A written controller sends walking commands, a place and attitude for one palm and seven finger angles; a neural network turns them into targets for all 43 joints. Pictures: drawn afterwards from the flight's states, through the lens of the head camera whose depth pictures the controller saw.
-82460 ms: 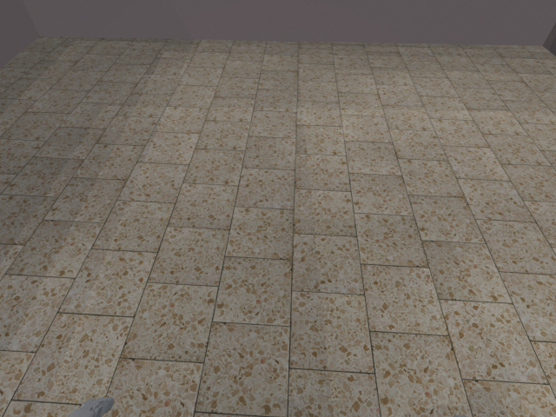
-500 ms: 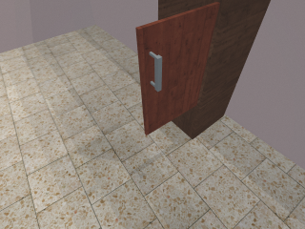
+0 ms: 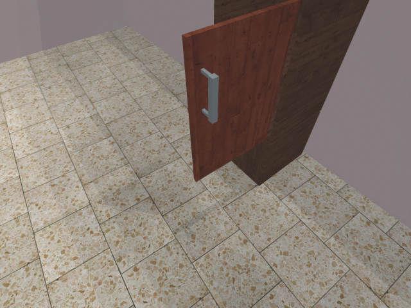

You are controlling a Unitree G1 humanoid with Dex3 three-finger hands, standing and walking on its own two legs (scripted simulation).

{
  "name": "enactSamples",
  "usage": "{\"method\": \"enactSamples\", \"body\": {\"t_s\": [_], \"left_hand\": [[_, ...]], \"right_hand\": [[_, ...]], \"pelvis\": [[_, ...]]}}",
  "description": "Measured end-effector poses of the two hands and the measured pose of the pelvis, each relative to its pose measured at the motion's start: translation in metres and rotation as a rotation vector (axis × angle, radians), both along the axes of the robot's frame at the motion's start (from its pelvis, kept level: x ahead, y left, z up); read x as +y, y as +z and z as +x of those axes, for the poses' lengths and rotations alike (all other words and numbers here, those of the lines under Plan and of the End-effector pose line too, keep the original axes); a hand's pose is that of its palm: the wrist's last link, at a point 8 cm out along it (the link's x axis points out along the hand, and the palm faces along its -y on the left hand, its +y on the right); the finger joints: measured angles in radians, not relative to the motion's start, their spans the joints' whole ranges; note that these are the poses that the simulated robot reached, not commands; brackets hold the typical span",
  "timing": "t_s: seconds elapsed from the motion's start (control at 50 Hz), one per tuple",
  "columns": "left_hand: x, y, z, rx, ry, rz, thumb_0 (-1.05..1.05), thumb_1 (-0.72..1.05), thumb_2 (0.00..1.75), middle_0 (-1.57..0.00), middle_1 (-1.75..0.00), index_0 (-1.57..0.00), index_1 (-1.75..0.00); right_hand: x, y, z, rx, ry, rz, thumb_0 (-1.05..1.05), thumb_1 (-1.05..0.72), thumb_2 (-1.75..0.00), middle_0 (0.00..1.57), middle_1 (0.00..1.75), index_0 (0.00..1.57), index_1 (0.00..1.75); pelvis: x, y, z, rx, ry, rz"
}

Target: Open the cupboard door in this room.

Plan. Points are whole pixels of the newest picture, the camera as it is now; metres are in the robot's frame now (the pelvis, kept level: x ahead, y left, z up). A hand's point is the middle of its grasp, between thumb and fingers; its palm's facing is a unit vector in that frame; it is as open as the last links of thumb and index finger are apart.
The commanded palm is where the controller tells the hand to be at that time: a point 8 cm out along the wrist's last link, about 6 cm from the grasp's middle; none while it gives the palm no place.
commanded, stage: look to check the result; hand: left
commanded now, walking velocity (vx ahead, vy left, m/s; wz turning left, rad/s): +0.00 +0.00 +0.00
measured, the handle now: (208, 96) +0.64 +0.03 +0.05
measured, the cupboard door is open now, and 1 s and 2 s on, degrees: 88 88 88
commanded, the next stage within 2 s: stand and wait in 0.36 s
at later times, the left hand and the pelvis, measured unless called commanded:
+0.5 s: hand out of the picture +0.01 +0.17 -0.17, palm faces +0.05 -0.98 -0.20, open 7.4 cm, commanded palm none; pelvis +0.01 -0.01 +0.00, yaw +0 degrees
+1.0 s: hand out of the picture +0.02 +0.17 -0.17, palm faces +0.04 -0.98 -0.22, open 7.4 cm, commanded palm none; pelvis +0.02 -0.01 +0.00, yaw +0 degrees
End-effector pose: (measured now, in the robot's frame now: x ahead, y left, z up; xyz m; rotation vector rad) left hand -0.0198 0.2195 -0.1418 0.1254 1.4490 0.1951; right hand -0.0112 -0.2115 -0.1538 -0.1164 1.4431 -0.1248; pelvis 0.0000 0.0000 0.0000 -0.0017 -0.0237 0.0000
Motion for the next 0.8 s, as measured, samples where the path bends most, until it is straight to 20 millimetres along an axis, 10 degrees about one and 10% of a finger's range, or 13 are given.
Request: {"method": "enactSamples", "body": {"t_s": [0.8], "left_hand": [[0.001, 0.004, 0.034, -0.046, -0.024, 0.017, 0.0, 0.91, 0.9, -0.2, -0.3, -0.2, -0.3]], "right_hand": [[-0.023, 0.005, 0.036, -0.044, 0.023, -0.032, 0.0, -0.91, -0.9, 0.2, 0.3, 0.19, 0.3]], "pelvis": [[-0.009, 0.003, 0.015, 0.001, 0.0, 0.003]]}}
